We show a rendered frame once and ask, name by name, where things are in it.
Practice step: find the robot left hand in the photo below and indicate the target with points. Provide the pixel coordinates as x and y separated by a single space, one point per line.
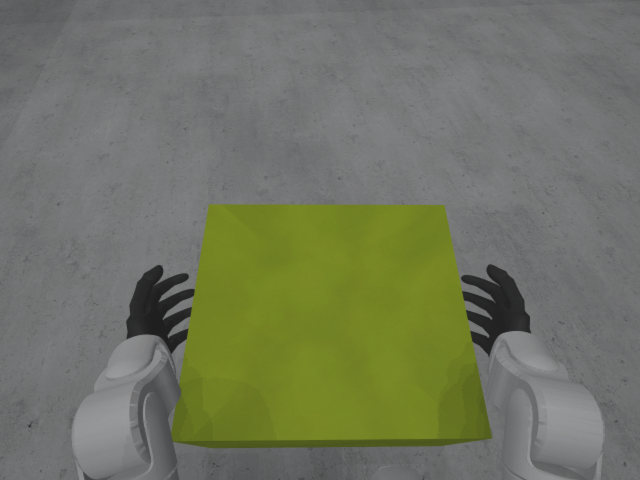
146 312

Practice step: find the carton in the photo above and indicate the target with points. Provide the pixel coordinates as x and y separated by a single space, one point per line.
328 326

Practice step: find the left robot forearm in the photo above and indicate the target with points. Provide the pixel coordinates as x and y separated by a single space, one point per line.
121 431

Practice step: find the robot right hand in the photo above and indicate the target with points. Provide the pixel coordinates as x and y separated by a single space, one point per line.
508 313

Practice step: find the right robot forearm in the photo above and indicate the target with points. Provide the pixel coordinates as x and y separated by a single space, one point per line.
554 428

